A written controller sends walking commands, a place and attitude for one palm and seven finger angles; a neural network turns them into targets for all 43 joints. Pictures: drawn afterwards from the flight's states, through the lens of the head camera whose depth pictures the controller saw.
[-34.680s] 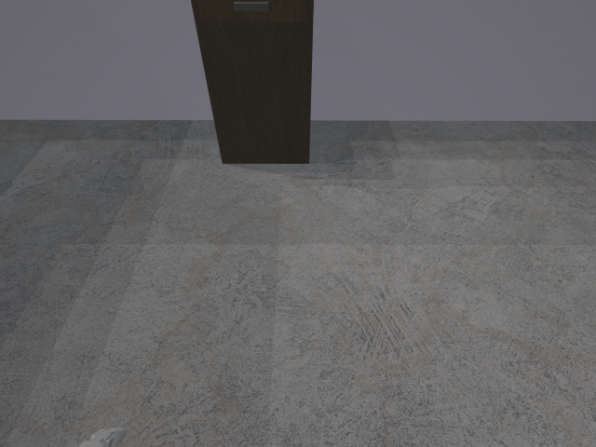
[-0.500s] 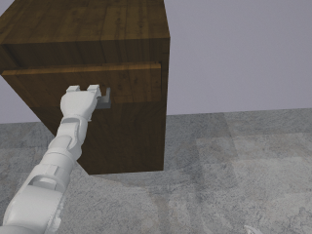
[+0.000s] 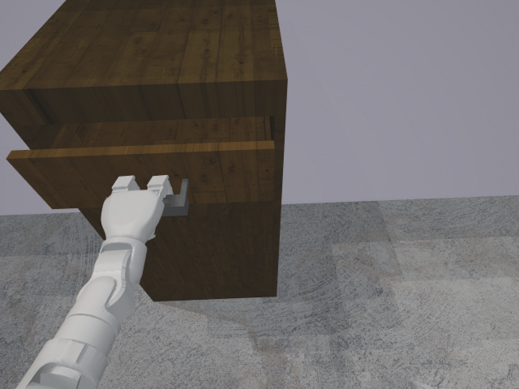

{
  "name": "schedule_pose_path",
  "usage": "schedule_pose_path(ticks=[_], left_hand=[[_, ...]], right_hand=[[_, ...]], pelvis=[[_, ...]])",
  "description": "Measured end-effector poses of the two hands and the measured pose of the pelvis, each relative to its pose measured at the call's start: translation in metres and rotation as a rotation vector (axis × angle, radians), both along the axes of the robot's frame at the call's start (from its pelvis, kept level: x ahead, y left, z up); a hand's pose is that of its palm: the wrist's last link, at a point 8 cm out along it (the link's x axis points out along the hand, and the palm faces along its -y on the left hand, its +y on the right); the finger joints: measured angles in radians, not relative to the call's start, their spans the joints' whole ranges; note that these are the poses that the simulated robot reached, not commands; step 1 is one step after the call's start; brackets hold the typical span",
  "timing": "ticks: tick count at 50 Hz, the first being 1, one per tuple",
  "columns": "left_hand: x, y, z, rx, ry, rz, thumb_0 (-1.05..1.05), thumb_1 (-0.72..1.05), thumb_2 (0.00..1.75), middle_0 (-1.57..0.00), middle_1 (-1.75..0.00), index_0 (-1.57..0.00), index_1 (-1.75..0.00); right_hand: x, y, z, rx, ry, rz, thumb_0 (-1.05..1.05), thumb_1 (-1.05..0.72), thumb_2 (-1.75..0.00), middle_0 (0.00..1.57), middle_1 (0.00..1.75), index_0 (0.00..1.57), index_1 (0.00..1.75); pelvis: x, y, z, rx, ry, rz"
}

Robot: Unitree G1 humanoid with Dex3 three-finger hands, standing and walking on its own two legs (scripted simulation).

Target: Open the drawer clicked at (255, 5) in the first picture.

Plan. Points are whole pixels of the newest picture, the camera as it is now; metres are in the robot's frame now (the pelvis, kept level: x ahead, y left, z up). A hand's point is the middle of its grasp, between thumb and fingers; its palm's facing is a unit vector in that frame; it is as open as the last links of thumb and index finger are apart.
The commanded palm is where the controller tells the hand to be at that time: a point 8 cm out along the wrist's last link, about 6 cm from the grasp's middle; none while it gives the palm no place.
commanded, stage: pull the drawer open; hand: left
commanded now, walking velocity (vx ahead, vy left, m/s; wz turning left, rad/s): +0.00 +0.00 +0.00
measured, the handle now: (149, 195) +0.42 +0.21 +0.05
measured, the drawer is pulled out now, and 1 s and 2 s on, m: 0.08 0.18 0.30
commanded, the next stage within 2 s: open the thumb to release the handle in 1.92 s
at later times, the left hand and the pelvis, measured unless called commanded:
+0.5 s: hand (144, 236) +0.35 +0.21 +0.03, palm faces +0.00 -0.06 -1.00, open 5.8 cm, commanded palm +0.30 +0.21 +0.09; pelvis -0.01 -0.01 +0.00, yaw -1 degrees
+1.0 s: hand (134, 281) +0.27 +0.20 +0.03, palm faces +0.01 -0.07 -1.00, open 5.9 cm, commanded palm +0.25 +0.20 +0.09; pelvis -0.01 -0.01 +0.00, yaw +1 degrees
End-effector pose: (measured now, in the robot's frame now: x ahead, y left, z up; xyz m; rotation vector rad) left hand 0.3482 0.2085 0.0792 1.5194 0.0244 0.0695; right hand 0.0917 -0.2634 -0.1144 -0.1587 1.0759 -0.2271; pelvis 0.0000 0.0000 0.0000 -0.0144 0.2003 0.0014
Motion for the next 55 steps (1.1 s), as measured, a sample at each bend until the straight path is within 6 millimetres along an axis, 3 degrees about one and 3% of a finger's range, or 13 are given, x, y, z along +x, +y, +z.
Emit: schedule_pose_path(ticks=[6, 11, 21, 26, 30, 38, 46, 50, 55], left_hand=[[-0.002, -0.001, 0.002, 0.032, 0.028, 0.017, -0.01, 0.67, 0.79, -0.34, -1.35, -0.39, -1.35], [-0.001, -0.001, 0.004, 0.023, 0.055, 0.020, 0.00, 0.66, 0.76, -0.36, -1.35, -0.40, -1.35], [-0.006, 0.000, 0.003, 0.002, 0.044, 0.006, 0.00, 0.67, 0.76, -0.33, -1.35, -0.41, -1.34], [-0.020, 0.000, 0.002, -0.014, 0.031, 0.007, 0.01, 0.68, 0.76, -0.30, -1.35, -0.40, -1.34], [-0.038, -0.001, 0.002, -0.037, 0.022, 0.009, 0.02, 0.68, 0.76, -0.28, -1.35, -0.41, -1.34], [-0.081, -0.003, 0.001, -0.047, -0.002, 0.007, 0.02, 0.68, 0.77, -0.27, -1.35, -0.41, -1.34], [-0.093, -0.005, 0.002, -0.015, 0.010, 0.036, 0.01, 0.66, 0.80, -0.31, -1.35, -0.41, -1.35], [-0.095, -0.006, 0.003, -0.023, 0.025, 0.046, 0.01, 0.65, 0.78, -0.32, -1.35, -0.41, -1.35], [-0.096, -0.006, 0.003, -0.027, 0.029, 0.047, 0.02, 0.65, 0.78, -0.32, -1.35, -0.41, -1.35]], right_hand=[[0.036, 0.009, 0.006, 0.006, -0.093, 0.049, 0.01, -0.90, -0.90, 0.20, 0.30, 0.20, 0.30], [0.049, 0.017, 0.011, 0.018, -0.148, 0.063, 0.01, -0.90, -0.90, 0.20, 0.30, 0.20, 0.30], [0.028, 0.012, 0.005, 0.022, -0.101, 0.046, 0.01, -0.90, -0.90, 0.20, 0.30, 0.20, 0.30], [0.017, 0.006, 0.003, 0.027, -0.077, 0.015, 0.01, -0.90, -0.90, 0.20, 0.30, 0.20, 0.30], [0.019, 0.003, 0.005, 0.028, -0.087, 0.005, 0.01, -0.90, -0.90, 0.20, 0.30, 0.20, 0.30], [0.058, 0.010, 0.017, 0.023, -0.175, 0.077, 0.01, -0.90, -0.90, 0.20, 0.30, 0.20, 0.30], [0.100, 0.036, 0.025, 0.064, -0.282, 0.169, 0.01, -0.90, -0.90, 0.20, 0.30, 0.20, 0.30], [0.106, 0.046, 0.030, 0.086, -0.315, 0.192, 0.01, -0.90, -0.90, 0.20, 0.30, 0.20, 0.30], [0.101, 0.047, 0.030, 0.085, -0.308, 0.209, 0.01, -0.90, -0.90, 0.20, 0.30, 0.20, 0.30]], pelvis=[[-0.007, -0.001, 0.000, 0.004, -0.014, 0.006], [-0.009, -0.004, 0.000, 0.009, -0.024, 0.005], [-0.010, -0.008, 0.000, 0.010, -0.019, -0.007], [-0.004, -0.006, 0.001, 0.010, -0.021, -0.020], [0.001, -0.005, 0.003, 0.011, -0.028, -0.029], [0.004, -0.003, 0.002, 0.009, -0.057, -0.013], [-0.006, -0.005, 0.001, 0.013, -0.082, 0.008], [-0.009, -0.009, 0.002, 0.018, -0.093, 0.010], [-0.012, -0.014, 0.002, 0.020, -0.100, 0.012]])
